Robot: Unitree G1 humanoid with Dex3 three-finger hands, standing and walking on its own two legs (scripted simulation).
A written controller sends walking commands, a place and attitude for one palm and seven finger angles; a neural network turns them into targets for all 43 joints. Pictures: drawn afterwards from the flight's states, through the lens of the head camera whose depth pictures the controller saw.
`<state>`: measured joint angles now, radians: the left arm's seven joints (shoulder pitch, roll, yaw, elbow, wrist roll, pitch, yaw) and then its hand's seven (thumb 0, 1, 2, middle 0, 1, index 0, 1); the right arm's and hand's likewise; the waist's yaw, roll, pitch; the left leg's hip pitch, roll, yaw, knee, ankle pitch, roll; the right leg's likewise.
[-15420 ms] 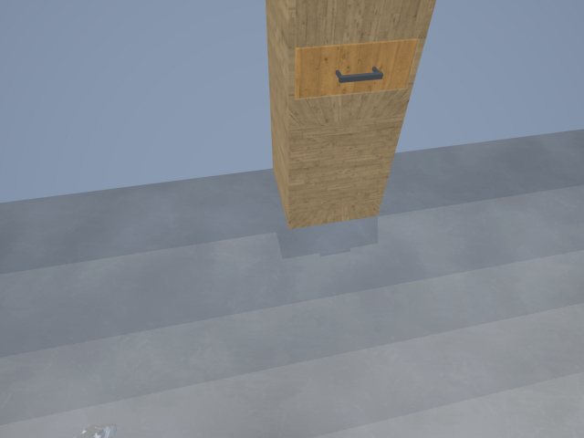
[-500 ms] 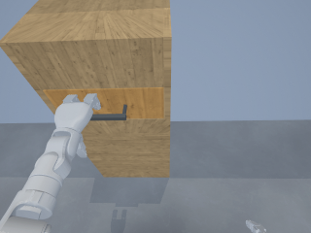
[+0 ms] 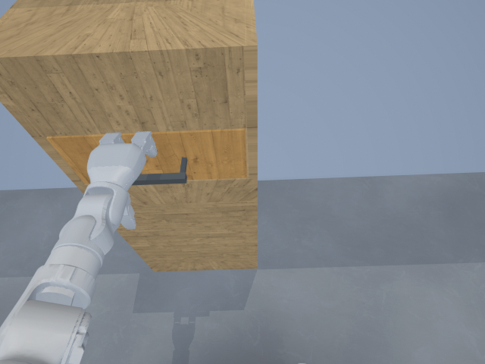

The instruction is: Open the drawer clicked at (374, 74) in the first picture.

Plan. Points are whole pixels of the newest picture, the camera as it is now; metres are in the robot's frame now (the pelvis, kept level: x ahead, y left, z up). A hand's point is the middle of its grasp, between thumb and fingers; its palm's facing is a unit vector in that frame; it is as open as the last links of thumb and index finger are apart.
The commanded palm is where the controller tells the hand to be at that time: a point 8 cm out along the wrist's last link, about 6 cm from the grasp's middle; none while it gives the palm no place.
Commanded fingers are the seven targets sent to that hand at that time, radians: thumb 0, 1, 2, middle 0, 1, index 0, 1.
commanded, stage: move the hooked fingers above the handle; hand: left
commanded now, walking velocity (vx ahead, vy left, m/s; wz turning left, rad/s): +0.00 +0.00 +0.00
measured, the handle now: (153, 171) +0.48 +0.21 -0.02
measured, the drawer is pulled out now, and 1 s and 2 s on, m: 0.00 0.00 0.00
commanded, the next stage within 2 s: lower the fingers behind the handle in 1.10 s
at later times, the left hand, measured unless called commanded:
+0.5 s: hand (122, 183) +0.41 +0.24 +0.03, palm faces -0.03 +0.00 -1.00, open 13.8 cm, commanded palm +0.40 +0.24 +0.09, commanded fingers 0.00 -0.50 0.30 -0.30 -1.20 -0.30 -1.20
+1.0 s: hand (124, 180) +0.42 +0.24 +0.03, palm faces -0.01 +0.00 -1.00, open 13.8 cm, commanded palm +0.40 +0.24 +0.09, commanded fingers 0.00 -0.50 0.30 -0.30 -1.20 -0.30 -1.20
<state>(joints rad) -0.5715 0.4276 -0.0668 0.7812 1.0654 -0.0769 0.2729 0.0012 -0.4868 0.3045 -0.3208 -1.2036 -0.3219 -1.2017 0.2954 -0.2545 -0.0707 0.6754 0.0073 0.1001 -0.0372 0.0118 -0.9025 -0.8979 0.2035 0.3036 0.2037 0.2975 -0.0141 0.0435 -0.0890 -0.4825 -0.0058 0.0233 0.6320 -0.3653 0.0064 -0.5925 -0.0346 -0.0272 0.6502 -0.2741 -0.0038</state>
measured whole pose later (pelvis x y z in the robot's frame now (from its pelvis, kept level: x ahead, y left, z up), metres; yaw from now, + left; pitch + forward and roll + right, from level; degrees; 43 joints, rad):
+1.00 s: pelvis +0.00 +0.01 +0.00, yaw -1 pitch +13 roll +1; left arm -0.57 0.44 -0.04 0.83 1.08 -0.07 0.32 0.00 -0.49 0.30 -0.32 -1.20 -0.32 -1.20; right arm 0.31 -0.25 -0.07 0.69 0.01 0.11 -0.03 0.01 -0.90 -0.90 0.20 0.30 0.20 0.30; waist -0.02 0.05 -0.10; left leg -0.50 -0.01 0.03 0.64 -0.37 0.01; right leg -0.60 -0.03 -0.02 0.65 -0.27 0.00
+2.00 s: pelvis -0.01 +0.01 -0.02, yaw -1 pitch +18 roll +0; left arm -0.66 0.42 -0.04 0.97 1.11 -0.07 0.41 0.00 -0.49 0.30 -0.33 -1.25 -0.32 -1.20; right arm 0.32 -0.25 -0.07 0.71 -0.01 0.10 -0.02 0.01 -0.90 -0.90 0.20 0.30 0.20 0.30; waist -0.05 0.04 -0.13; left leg -0.67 0.00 0.03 0.78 -0.42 0.02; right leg -0.77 -0.03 -0.02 0.76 -0.30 0.01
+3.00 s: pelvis -0.04 +0.00 -0.04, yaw -1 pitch +20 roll +0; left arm -0.76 0.50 -0.03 1.00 1.07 -0.08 0.36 0.00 -0.49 0.30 -0.22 -1.31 -0.32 -1.20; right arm 0.34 -0.28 -0.04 0.68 0.01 0.07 -0.04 0.01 -0.90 -0.90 0.20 0.30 0.20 0.30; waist -0.08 0.04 -0.14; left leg -0.85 0.00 0.03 0.94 -0.44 0.01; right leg -0.95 -0.03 -0.01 0.89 -0.30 0.00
